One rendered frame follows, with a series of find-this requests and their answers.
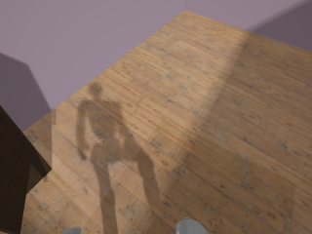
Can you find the robot right thigh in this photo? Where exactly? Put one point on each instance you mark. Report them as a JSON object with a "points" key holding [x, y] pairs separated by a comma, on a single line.
{"points": [[189, 226]]}

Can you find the cupboard door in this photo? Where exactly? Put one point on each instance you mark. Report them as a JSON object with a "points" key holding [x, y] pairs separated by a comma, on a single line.
{"points": [[15, 163]]}

